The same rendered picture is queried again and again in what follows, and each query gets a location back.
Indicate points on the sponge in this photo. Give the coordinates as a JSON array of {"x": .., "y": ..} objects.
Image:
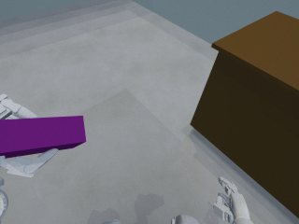
[{"x": 22, "y": 137}]

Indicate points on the robot right hand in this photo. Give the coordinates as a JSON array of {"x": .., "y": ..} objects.
[{"x": 233, "y": 207}]

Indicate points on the table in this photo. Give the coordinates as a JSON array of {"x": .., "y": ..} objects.
[{"x": 249, "y": 108}]

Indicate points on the robot right thigh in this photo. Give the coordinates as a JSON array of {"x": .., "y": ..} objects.
[{"x": 184, "y": 219}]

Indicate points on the robot left hand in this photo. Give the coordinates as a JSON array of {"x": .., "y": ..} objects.
[{"x": 21, "y": 166}]

